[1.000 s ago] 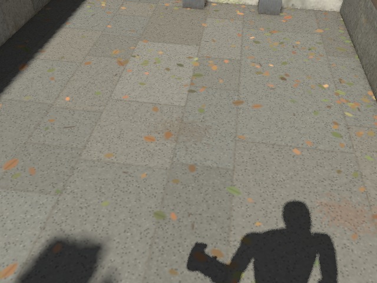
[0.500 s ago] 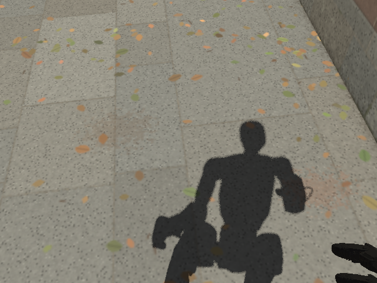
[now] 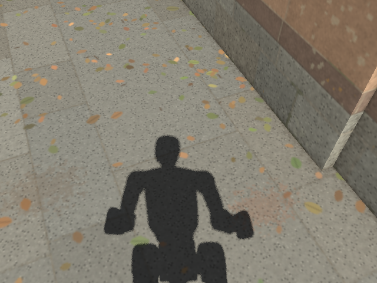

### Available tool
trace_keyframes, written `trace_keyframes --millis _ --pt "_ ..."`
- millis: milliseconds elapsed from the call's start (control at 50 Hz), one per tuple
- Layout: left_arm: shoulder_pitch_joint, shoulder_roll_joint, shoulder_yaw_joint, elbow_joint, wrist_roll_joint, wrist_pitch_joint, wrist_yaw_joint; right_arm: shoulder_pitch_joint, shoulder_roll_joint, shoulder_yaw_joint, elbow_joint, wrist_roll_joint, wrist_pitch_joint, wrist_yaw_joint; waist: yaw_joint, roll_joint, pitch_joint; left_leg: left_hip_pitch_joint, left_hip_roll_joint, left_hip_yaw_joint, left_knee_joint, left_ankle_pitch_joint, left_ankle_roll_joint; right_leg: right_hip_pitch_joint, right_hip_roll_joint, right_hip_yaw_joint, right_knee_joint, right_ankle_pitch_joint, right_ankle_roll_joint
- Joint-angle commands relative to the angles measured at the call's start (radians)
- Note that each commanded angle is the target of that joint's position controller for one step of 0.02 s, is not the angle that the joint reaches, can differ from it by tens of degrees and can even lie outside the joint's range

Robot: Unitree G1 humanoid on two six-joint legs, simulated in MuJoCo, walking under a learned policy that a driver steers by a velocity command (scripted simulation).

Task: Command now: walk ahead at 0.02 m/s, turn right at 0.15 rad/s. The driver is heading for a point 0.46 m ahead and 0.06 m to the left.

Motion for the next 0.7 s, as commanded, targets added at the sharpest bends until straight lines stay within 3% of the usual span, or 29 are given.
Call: trace_keyframes --millis 20,40,60,80,100,120,160,200,340,480,700 --pt "0.090 0.069 0.027 -0.024 0.008 -0.008 -0.006 -0.008 -0.141 -0.032 -0.051 0.019 -0.005 -0.002 0.050 0.185 -0.143 0.083 0.198 -0.206 -0.137 -0.060 0.159 0.192 0.033 -0.063 -0.268 0.166 -0.054" --pt "0.078 0.084 0.027 -0.036 0.025 -0.008 -0.007 0.015 -0.121 -0.025 -0.041 0.019 -0.010 0.000 0.044 0.153 -0.132 0.018 0.176 -0.190 -0.123 -0.150 0.098 0.257 -0.005 -0.013 -0.291 0.210 -0.086" --pt "0.076 0.129 0.033 -0.055 0.041 -0.008 -0.003 0.012 -0.090 -0.015 -0.047 0.003 -0.018 0.004 0.028 0.040 -0.122 -0.055 0.119 -0.124 -0.028 -0.229 0.033 0.287 -0.127 0.122 -0.329 0.252 -0.133" --pt "0.031 0.119 0.030 -0.039 0.045 -0.015 -0.010 0.038 -0.050 -0.010 -0.049 0.000 -0.029 0.005 -0.027 -0.187 -0.104 0.039 0.034 -0.013 0.002 -0.217 -0.023 0.102 -0.175 0.189 -0.377 0.068 -0.181" --pt "-0.025 0.049 0.011 -0.067 0.042 -0.028 -0.016 -0.007 -0.091 -0.019 -0.042 -0.017 -0.032 0.001 -0.003 -0.154 -0.050 0.113 0.036 -0.030 0.018 -0.140 -0.049 0.010 -0.147 0.180 -0.425 -0.051 -0.170" --pt "-0.026 0.030 0.005 -0.055 0.048 -0.038 -0.017 -0.019 -0.095 -0.023 -0.035 -0.017 -0.034 0.001 -0.002 -0.143 -0.027 0.142 0.035 -0.033 0.011 -0.095 -0.050 -0.016 -0.122 0.156 -0.427 -0.104 -0.137" --pt "0.001 0.056 0.013 -0.041 0.037 -0.053 -0.014 0.010 -0.101 -0.029 -0.009 -0.015 -0.032 -0.003 0.004 -0.107 0.006 0.162 0.044 -0.040 0.007 -0.071 -0.040 -0.028 -0.089 0.120 -0.407 -0.077 -0.099" --pt "0.050 0.053 0.012 -0.021 0.025 -0.055 -0.004 0.014 -0.078 -0.024 0.000 -0.008 -0.037 0.006 0.009 -0.062 0.013 0.155 0.049 -0.051 -0.002 -0.062 -0.020 0.002 -0.068 0.093 -0.375 -0.015 -0.088" --pt "0.088 0.039 0.017 -0.006 0.017 -0.052 0.002 0.034 -0.074 -0.024 0.042 -0.003 -0.042 0.009 0.019 0.017 -0.018 0.164 0.057 -0.055 0.011 0.016 -0.019 0.074 -0.044 0.062 -0.315 0.152 -0.096" --pt "0.110 0.028 0.022 0.016 0.014 -0.053 0.003 0.032 -0.075 -0.025 0.069 0.002 -0.034 -0.002 0.020 0.022 -0.043 0.195 0.064 -0.062 0.041 0.093 -0.010 0.093 -0.028 0.038 -0.286 0.254 -0.088" --pt "0.148 0.024 0.027 0.075 0.011 -0.057 0.016 0.015 -0.071 -0.028 0.129 0.006 -0.018 -0.015 0.019 0.016 -0.020 0.211 0.062 -0.062 0.042 0.093 -0.010 0.088 -0.021 0.025 -0.299 0.253 -0.080"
